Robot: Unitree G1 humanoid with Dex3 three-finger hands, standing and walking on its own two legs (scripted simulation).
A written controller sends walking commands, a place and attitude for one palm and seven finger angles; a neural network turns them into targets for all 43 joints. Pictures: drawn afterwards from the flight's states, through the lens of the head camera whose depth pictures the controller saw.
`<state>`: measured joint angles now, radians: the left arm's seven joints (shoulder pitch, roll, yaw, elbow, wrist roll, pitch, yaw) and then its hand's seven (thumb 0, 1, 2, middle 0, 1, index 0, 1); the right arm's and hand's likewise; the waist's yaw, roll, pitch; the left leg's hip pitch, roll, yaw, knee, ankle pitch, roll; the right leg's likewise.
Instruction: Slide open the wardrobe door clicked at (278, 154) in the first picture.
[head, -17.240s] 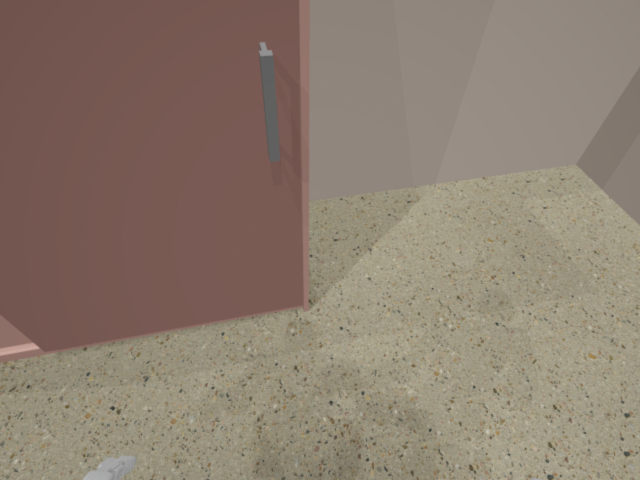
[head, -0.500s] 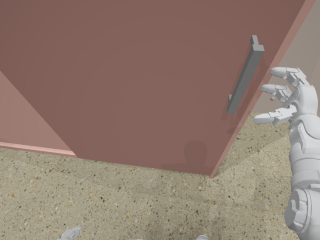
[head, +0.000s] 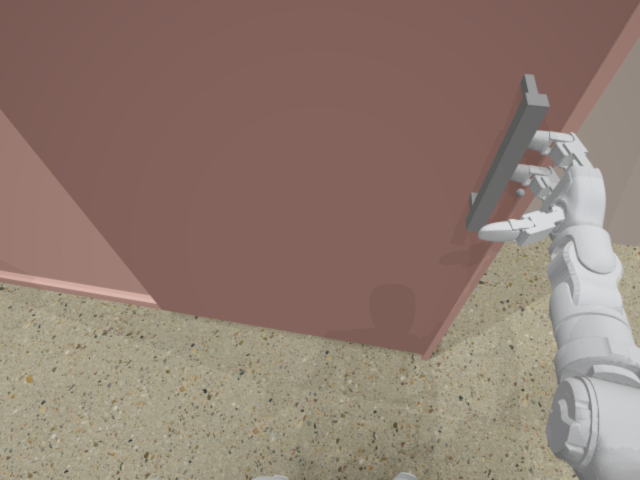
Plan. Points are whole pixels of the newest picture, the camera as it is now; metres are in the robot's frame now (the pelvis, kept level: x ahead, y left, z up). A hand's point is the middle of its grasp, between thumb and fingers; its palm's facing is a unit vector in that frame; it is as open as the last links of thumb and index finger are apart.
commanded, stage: feel for the door with the fingertips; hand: right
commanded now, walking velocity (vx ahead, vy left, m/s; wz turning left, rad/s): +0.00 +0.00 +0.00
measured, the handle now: (498, 162) +0.51 -0.14 +0.11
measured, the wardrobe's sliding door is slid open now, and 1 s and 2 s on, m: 0.00 0.00 0.00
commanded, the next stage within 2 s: slide the fingers in behind the handle in 0.42 s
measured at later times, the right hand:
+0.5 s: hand (526, 187) +0.47 -0.17 +0.12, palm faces +0.02 +1.00 +0.02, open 13.8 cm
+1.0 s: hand (525, 199) +0.46 -0.17 +0.11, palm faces +0.02 +1.00 +0.02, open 14.0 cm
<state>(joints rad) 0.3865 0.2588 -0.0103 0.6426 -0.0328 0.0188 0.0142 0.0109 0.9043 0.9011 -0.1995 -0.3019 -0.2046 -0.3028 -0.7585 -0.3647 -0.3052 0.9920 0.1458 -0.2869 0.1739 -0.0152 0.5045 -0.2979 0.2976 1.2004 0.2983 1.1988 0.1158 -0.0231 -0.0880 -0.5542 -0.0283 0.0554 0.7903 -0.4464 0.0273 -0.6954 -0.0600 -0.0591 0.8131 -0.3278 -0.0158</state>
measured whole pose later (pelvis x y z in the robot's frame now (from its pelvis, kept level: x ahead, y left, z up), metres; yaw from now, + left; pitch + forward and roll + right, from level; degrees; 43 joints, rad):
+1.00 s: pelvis +0.00 +0.00 +0.00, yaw +0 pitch +12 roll +2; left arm 0.39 0.26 -0.01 0.64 -0.03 0.03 0.01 0.01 0.90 0.90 -0.20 -0.30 -0.20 -0.30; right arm -0.76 -0.36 -0.29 1.03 0.15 -0.30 0.18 -0.01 0.51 -0.30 0.30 1.20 0.30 1.20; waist 0.11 -0.03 -0.09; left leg -0.55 -0.03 0.06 0.79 -0.44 0.03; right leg -0.70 -0.06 -0.05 0.82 -0.32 -0.02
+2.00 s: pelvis +0.00 +0.02 +0.00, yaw -1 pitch +12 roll +0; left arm 0.37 0.26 0.00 0.66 -0.03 0.02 0.00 0.01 0.91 0.90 -0.20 -0.30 -0.20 -0.30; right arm -0.80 -0.28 -0.23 1.04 0.14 -0.30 0.08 -0.01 0.50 -0.30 0.30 1.20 0.29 1.20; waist 0.11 -0.03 -0.08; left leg -0.54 -0.03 0.07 0.79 -0.45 0.05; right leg -0.68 -0.06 -0.03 0.78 -0.31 0.01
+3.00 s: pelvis +0.00 +0.01 +0.00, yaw -1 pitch +11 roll +1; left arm 0.38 0.26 0.00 0.66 -0.02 0.03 -0.01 0.01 0.91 0.90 -0.20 -0.30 -0.20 -0.30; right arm -0.77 -0.26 -0.22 1.01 0.13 -0.30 0.06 0.00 -0.40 -0.69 0.40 1.33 0.39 1.33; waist 0.10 -0.04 -0.09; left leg -0.53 -0.03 0.06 0.78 -0.45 0.04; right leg -0.66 -0.05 -0.05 0.79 -0.31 -0.01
